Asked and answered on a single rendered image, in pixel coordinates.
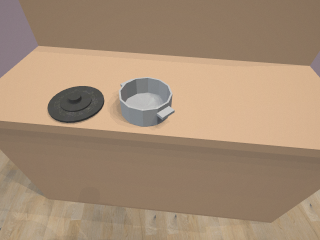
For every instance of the knob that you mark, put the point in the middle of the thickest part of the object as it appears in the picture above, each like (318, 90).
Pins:
(74, 97)

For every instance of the lid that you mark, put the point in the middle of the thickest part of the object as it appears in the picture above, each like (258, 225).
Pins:
(62, 110)

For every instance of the pot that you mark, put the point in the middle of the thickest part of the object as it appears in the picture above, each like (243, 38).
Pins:
(145, 101)

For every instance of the table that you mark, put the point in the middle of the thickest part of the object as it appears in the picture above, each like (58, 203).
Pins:
(244, 139)

